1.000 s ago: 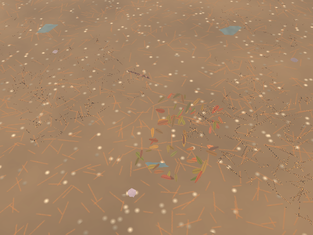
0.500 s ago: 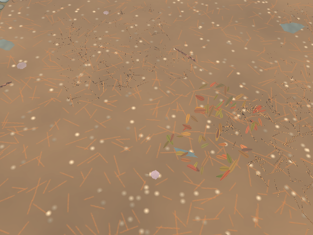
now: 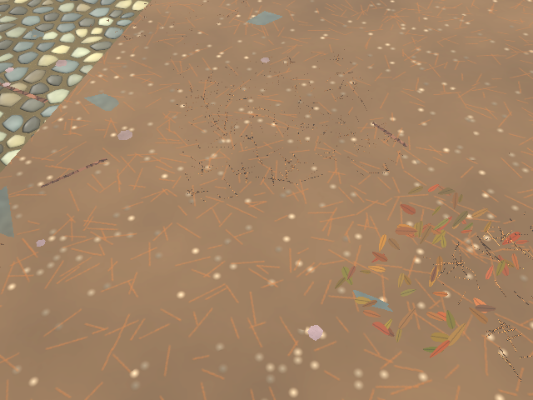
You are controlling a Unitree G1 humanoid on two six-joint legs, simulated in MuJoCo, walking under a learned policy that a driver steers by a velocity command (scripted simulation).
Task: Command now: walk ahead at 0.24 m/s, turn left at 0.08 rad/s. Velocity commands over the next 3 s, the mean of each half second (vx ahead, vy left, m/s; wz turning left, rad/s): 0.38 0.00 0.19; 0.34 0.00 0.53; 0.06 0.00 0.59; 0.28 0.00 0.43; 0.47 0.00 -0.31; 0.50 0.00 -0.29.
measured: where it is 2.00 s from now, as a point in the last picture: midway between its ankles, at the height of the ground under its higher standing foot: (256, 396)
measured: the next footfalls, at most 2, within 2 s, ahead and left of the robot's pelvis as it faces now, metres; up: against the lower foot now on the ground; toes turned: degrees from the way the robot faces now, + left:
left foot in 0.06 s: +0.01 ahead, +0.12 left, +0.00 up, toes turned -1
right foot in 0.48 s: +0.34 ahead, -0.13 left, +0.00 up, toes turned +6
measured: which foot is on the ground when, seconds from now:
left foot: up 0.00-0.04, down 0.06-0.50, up 0.52-0.94, down 0.96-1.00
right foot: down 0.00-0.08, up 0.10-0.46, down 0.48-0.94, up 0.96-1.00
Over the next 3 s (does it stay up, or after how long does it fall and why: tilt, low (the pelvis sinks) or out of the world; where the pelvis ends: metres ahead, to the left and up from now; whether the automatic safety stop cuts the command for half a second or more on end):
stays up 0.92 0.55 0.00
